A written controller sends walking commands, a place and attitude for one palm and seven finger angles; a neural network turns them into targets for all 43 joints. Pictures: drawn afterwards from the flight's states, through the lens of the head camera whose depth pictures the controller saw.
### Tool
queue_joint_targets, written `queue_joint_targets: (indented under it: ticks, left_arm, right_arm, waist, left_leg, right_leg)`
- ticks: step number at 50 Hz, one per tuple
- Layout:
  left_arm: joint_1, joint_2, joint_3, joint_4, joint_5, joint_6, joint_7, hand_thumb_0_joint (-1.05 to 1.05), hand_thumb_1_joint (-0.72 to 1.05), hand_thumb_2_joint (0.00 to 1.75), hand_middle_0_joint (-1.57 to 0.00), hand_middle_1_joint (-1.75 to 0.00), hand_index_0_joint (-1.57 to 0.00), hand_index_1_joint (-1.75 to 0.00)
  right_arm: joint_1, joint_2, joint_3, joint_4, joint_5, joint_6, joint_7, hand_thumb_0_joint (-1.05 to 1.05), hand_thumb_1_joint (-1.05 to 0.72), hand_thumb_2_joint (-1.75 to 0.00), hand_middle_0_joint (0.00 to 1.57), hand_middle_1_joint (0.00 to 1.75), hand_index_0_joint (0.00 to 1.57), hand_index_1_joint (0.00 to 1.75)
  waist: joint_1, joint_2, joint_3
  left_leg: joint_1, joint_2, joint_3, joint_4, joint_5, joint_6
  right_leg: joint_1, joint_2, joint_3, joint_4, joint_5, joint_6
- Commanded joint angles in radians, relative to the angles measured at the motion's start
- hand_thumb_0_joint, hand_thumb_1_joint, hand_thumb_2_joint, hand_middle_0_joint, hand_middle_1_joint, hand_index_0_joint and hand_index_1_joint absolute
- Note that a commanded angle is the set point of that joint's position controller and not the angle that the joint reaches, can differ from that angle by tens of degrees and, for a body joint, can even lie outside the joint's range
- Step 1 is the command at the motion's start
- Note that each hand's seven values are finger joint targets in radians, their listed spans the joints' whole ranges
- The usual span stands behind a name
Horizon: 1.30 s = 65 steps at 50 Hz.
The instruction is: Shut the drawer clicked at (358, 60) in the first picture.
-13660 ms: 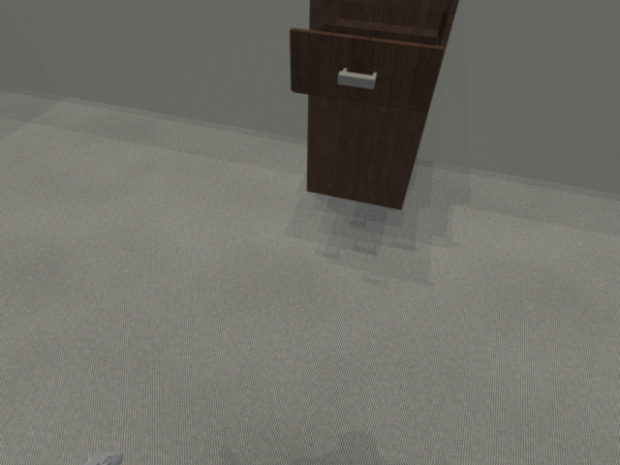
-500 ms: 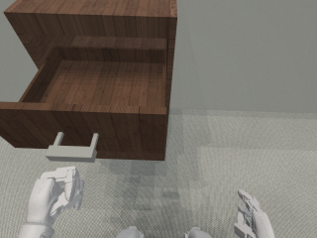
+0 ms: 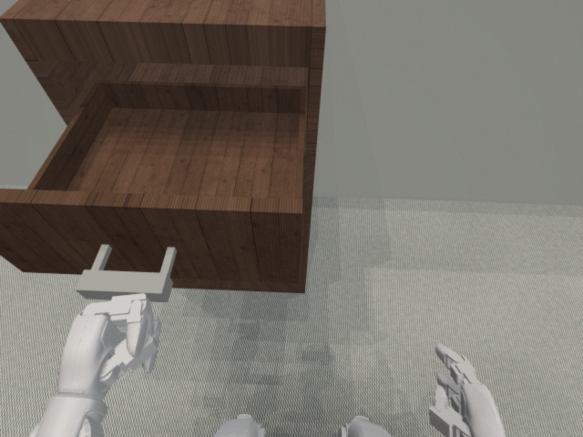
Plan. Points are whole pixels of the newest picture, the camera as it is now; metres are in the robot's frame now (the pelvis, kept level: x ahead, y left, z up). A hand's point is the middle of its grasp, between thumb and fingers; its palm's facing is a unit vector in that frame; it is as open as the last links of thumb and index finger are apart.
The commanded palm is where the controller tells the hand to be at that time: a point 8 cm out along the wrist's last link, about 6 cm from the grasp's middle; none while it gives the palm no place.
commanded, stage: push the drawer shut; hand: left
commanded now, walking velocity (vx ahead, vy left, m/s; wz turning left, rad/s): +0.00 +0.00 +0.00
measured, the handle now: (131, 269) +0.31 +0.23 +0.06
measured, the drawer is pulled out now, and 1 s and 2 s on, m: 0.28 0.19 0.06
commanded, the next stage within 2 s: none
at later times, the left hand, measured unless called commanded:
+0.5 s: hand (159, 303) +0.27 +0.18 +0.06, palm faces +0.01 -1.00 -0.06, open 3.2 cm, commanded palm +0.26 +0.24 +0.07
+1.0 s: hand (171, 262) +0.32 +0.18 +0.06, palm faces +0.01 -1.00 -0.05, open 3.1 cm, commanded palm +0.31 +0.23 +0.07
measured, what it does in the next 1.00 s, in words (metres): stands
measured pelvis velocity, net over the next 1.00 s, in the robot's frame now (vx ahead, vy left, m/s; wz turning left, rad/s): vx -0.01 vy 0.00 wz -0.01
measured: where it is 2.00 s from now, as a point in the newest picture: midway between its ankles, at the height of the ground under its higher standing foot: outside the picture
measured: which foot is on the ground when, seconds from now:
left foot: down 0.00-1.00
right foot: down 0.00-1.00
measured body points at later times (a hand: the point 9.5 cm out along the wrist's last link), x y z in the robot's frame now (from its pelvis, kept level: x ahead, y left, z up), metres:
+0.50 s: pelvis -0.01 +0.00 +0.00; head +0.05 -0.01 +0.45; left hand +0.26 +0.23 +0.07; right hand +0.16 -0.24 -0.08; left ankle -0.01 +0.11 -0.67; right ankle +0.02 -0.10 -0.67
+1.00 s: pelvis -0.01 +0.00 +0.01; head +0.06 -0.01 +0.46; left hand +0.32 +0.23 +0.07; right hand +0.13 -0.25 -0.09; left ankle -0.01 +0.11 -0.67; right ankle +0.02 -0.10 -0.67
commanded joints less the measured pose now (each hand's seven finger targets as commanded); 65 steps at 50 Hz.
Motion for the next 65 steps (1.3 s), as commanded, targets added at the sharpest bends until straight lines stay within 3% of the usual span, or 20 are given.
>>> queue_joint_targets:
  ticks: [1,3,8,13,18,20,27,34,38,40,42,46,47,49,52,56,57,59,62,65]
  left_arm:
    - [-0.045,0.121,0.089,-0.188,-0.025,-0.066,-0.007,0.0,0.9,0.9,-1.4,-1.6,-1.4,-1.6]
    - [-0.053,0.113,0.079,-0.181,-0.027,-0.059,-0.01,0.0,0.9,0.9,-1.4,-1.6,-1.4,-1.6]
    - [-0.162,0.131,0.085,-0.144,-0.026,-0.07,-0.005,0.0,0.9,0.9,-1.4,-1.6,-1.4,-1.6]
    - [-0.279,0.144,0.085,-0.111,-0.023,-0.087,-0.011,0.0,0.9,0.9,-1.4,-1.6,-1.4,-1.6]
    - [-0.396,0.163,0.098,-0.026,-0.023,-0.067,-0.017,0.0,0.9,0.9,-1.4,-1.6,-1.4,-1.6]
    - [-0.431,0.156,0.088,-0.024,-0.025,-0.062,-0.019,0.0,0.9,0.9,-1.4,-1.6,-1.4,-1.6]
    - [-0.539,0.182,0.11,0.08,-0.02,-0.048,-0.008,0.0,0.9,0.9,-1.4,-1.6,-1.4,-1.6]
    - [-0.587,0.156,0.094,0.126,-0.005,-0.069,0.005,0.0,0.9,0.9,-1.4,-1.6,-1.4,-1.6]
    - [-0.629,0.178,0.115,0.207,0.006,-0.067,0.015,0.0,0.9,0.9,-1.4,-1.6,-1.4,-1.6]
    - [-0.675,0.169,0.105,0.193,0.01,-0.075,0.013,0.0,0.9,0.9,-1.4,-1.6,-1.4,-1.6]
    - [-0.688,0.211,0.139,0.215,0.012,-0.077,0.016,0.0,0.9,0.9,-1.4,-1.6,-1.4,-1.6]
    - [-0.773,0.209,0.134,0.245,0.008,-0.085,0.012,0.0,0.9,0.9,-1.4,-1.6,-1.4,-1.6]
    - [-0.778,0.221,0.145,0.266,0.01,-0.084,0.014,0.0,0.9,0.9,-1.4,-1.6,-1.4,-1.6]
    - [-0.803,0.197,0.125,0.276,0.009,-0.087,0.011,0.0,0.9,0.9,-1.4,-1.6,-1.4,-1.6]
    - [-0.831,0.216,0.14,0.316,0.009,-0.088,0.012,0.0,0.9,0.9,-1.4,-1.6,-1.4,-1.6]
    - [-0.919,0.228,0.145,0.349,0.011,-0.095,0.006,0.0,0.9,0.9,-1.4,-1.6,-1.4,-1.6]
    - [-0.92,0.235,0.15,0.377,0.01,-0.093,0.005,0.0,0.9,0.9,-1.4,-1.6,-1.4,-1.6]
    - [-0.972,0.238,0.148,0.402,0.015,-0.097,0.001,0.0,0.9,0.9,-1.4,-1.6,-1.4,-1.6]
    - [-1.013,0.273,0.175,0.457,0.018,-0.096,0.0,0.0,0.9,0.9,-1.4,-1.6,-1.4,-1.6]
    - [-1.062,0.248,0.155,0.475,0.021,-0.101,-0.005,0.0,0.9,0.9,-1.4,-1.6,-1.4,-1.6]
  right_arm:
    - [-0.031,-0.122,-0.054,-0.143,0.013,-0.049,-0.009,0.0,-0.9,-0.9,0.2,0.3,0.2,0.3]
    - [-0.029,-0.12,-0.053,-0.14,0.013,-0.048,-0.006,0.0,-0.9,-0.9,0.2,0.3,0.2,0.3]
    - [-0.027,-0.132,-0.049,-0.125,0.008,-0.048,-0.011,0.0,-0.9,-0.9,0.2,0.3,0.2,0.3]
    - [-0.028,-0.14,-0.046,-0.11,0.01,-0.056,-0.014,0.0,-0.9,-0.9,0.2,0.3,0.2,0.3]
    - [-0.032,-0.146,-0.042,-0.088,0.014,-0.054,-0.018,0.0,-0.9,-0.9,0.2,0.3,0.2,0.3]
    - [-0.034,-0.145,-0.042,-0.088,0.015,-0.055,-0.016,0.0,-0.9,-0.9,0.2,0.3,0.2,0.3]
    - [-0.036,-0.15,-0.038,-0.077,0.012,-0.041,-0.015,0.0,-0.9,-0.9,0.2,0.3,0.2,0.3]
    - [-0.021,-0.145,-0.043,-0.076,0.012,-0.027,0.001,0.0,-0.9,-0.9,0.2,0.3,0.2,0.3]
    - [-0.01,-0.152,-0.042,-0.066,0.011,-0.007,0.004,0.0,-0.9,-0.9,0.2,0.3,0.2,0.3]
    - [-0.011,-0.149,-0.045,-0.064,0.011,-0.001,0.005,0.0,-0.9,-0.9,0.2,0.3,0.2,0.3]
    - [-0.003,-0.155,-0.047,-0.058,0.01,0.006,0.003,0.0,-0.9,-0.9,0.2,0.3,0.2,0.3]
    - [0.004,-0.152,-0.046,-0.044,0.012,0.017,0.001,0.0,-0.9,-0.9,0.2,0.3,0.2,0.3]
    - [0.01,-0.156,-0.046,-0.04,0.01,0.021,-0.001,0.0,-0.9,-0.9,0.2,0.3,0.2,0.3]
    - [0.011,-0.152,-0.046,-0.038,0.012,0.022,-0.001,0.0,-0.9,-0.9,0.2,0.3,0.2,0.3]
    - [0.021,-0.157,-0.047,-0.031,0.009,0.03,-0.001,0.0,-0.9,-0.9,0.2,0.3,0.2,0.3]
    - [0.029,-0.156,-0.046,-0.02,0.011,0.041,-0.003,0.0,-0.9,-0.9,0.2,0.3,0.2,0.3]
    - [0.034,-0.16,-0.046,-0.02,0.01,0.044,-0.002,0.0,-0.9,-0.9,0.2,0.3,0.2,0.3]
    - [0.037,-0.157,-0.043,-0.012,0.012,0.052,-0.002,0.0,-0.9,-0.9,0.2,0.3,0.2,0.3]
    - [0.052,-0.163,-0.044,-0.005,0.009,0.062,-0.003,0.0,-0.9,-0.9,0.2,0.3,0.2,0.3]
    - [0.06,-0.159,-0.044,-0.006,0.009,0.07,0.002,0.0,-0.9,-0.9,0.2,0.3,0.2,0.3]
  waist:
    - [-0.009,-0.01,-0.215]
    - [-0.013,0.012,-0.214]
    - [-0.034,-0.035,-0.175]
    - [-0.037,0.009,-0.2]
    - [-0.042,-0.006,-0.209]
    - [-0.038,0.02,-0.231]
    - [-0.033,-0.029,-0.221]
    - [-0.024,0.006,-0.252]
    - [-0.034,-0.054,-0.209]
    - [-0.035,0.0,-0.228]
    - [-0.035,-0.018,-0.237]
    - [-0.045,0.004,-0.254]
    - [-0.045,-0.027,-0.256]
    - [-0.045,0.009,-0.261]
    - [-0.049,-0.029,-0.273]
    - [-0.056,-0.003,-0.284]
    - [-0.058,-0.03,-0.274]
    - [-0.064,0.0,-0.281]
    - [-0.065,-0.02,-0.286]
    - [-0.066,0.015,-0.307]
  left_leg:
    - [0.075,-0.034,-0.023,-0.166,0.331,0.009]
    - [0.092,-0.033,-0.022,-0.168,0.359,0.009]
    - [0.059,-0.033,-0.023,-0.164,0.299,0.012]
    - [0.072,-0.033,-0.027,-0.168,0.261,0.011]
    - [0.066,-0.034,-0.028,-0.18,0.231,0.013]
    - [0.09,-0.035,-0.028,-0.189,0.245,0.012]
    - [0.075,-0.034,-0.026,-0.212,0.234,0.013]
    - [0.124,-0.033,-0.021,-0.231,0.297,0.006]
    - [0.081,-0.032,-0.016,-0.235,0.264,0.009]
    - [0.106,-0.034,-0.011,-0.235,0.272,0.008]
    - [0.1,-0.031,-0.01,-0.232,0.277,0.01]
    - [0.115,-0.031,-0.011,-0.233,0.278,0.007]
    - [0.106,-0.029,-0.014,-0.232,0.288,0.011]
    - [0.124,-0.03,-0.013,-0.235,0.3,0.007]
    - [0.114,-0.027,-0.018,-0.235,0.303,0.009]
    - [0.125,-0.027,-0.014,-0.236,0.303,0.007]
    - [0.112,-0.026,-0.015,-0.235,0.299,0.01]
    - [0.112,-0.027,-0.012,-0.233,0.292,0.008]
    - [0.102,-0.026,-0.014,-0.23,0.294,0.01]
    - [0.125,-0.027,-0.01,-0.229,0.309,0.008]
  right_leg:
    - [0.226,0.023,0.08,-0.148,0.282,0.011]
    - [0.224,0.024,0.075,-0.147,0.312,0.011]
    - [0.2,0.023,0.086,-0.162,0.253,0.016]
    - [0.179,0.021,0.091,-0.164,0.196,0.013]
    - [0.189,0.021,0.1,-0.182,0.158,0.014]
    - [0.199,0.019,0.097,-0.181,0.179,0.014]
    - [0.224,0.019,0.104,-0.198,0.172,0.016]
    - [0.243,0.019,0.096,-0.185,0.254,0.011]
    - [0.241,0.02,0.106,-0.198,0.232,0.017]
    - [0.235,0.017,0.107,-0.195,0.242,0.014]
    - [0.244,0.02,0.11,-0.197,0.246,0.015]
    - [0.24,0.018,0.112,-0.196,0.251,0.014]
    - [0.248,0.02,0.111,-0.194,0.261,0.015]
    - [0.242,0.018,0.109,-0.192,0.277,0.012]
    - [0.247,0.021,0.107,-0.19,0.278,0.015]
    - [0.246,0.02,0.113,-0.191,0.287,0.014]
    - [0.248,0.023,0.113,-0.195,0.282,0.015]
    - [0.242,0.021,0.116,-0.191,0.28,0.015]
    - [0.248,0.025,0.119,-0.192,0.281,0.014]
    - [0.238,0.024,0.118,-0.19,0.298,0.013]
